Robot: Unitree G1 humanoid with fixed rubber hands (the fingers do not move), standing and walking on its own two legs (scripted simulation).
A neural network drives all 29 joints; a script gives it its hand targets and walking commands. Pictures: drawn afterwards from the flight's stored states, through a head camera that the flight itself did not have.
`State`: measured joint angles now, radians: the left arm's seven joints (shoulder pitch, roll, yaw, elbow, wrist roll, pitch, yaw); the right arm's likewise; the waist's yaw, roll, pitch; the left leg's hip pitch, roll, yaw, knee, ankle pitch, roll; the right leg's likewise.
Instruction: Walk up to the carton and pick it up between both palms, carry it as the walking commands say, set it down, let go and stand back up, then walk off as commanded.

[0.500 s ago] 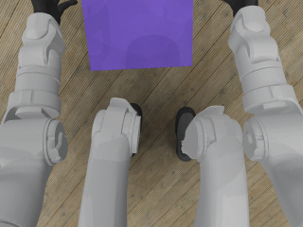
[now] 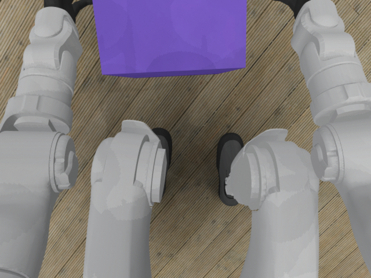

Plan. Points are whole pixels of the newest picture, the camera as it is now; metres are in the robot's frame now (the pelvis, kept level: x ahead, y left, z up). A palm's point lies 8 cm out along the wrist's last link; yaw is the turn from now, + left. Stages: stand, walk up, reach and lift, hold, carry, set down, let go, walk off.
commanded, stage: reach and lift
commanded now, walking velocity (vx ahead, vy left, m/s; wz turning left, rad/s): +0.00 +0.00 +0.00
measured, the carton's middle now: (172, 19) +0.52 +0.07 -0.23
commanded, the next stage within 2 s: none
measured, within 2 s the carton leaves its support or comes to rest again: leaves its support in 1.44 s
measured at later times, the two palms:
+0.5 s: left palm (76, 10) +0.50 +0.22 -0.16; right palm out of the picture +0.55 -0.11 -0.16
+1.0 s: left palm (79, 5) +0.51 +0.21 -0.16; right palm out of the picture +0.55 -0.09 -0.15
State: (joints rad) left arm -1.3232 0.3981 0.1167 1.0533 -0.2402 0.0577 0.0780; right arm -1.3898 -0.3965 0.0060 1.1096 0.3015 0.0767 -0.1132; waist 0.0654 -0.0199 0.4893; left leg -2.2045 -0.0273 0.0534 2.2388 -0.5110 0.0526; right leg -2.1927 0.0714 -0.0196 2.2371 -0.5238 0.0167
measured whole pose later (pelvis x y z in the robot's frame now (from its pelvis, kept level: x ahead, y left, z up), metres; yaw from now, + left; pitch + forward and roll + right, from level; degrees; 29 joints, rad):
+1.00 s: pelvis +0.02 +0.00 +0.01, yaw +1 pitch +35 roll +0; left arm -1.33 0.31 0.02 1.19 -0.27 0.01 0.12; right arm -1.40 -0.20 -0.10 1.19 0.17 0.00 -0.22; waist 0.07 -0.01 0.31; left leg -2.27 -0.05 0.05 2.20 -0.54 0.03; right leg -2.26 0.10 0.00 2.21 -0.56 0.02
